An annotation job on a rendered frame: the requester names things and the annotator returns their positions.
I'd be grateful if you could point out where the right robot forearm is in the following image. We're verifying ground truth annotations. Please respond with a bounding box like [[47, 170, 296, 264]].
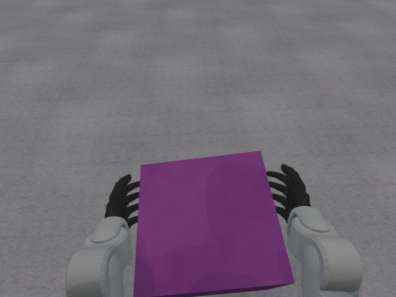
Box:
[[286, 206, 363, 297]]

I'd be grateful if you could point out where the robot right hand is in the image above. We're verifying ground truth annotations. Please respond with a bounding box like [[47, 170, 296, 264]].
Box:
[[266, 164, 311, 224]]

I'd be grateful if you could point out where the robot left hand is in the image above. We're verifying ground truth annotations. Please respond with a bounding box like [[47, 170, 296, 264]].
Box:
[[105, 174, 140, 228]]

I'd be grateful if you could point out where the carton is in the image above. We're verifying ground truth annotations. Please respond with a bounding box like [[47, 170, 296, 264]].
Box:
[[134, 151, 295, 297]]

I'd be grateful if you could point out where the left robot forearm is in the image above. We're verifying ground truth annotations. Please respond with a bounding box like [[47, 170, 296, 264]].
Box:
[[65, 217, 132, 297]]

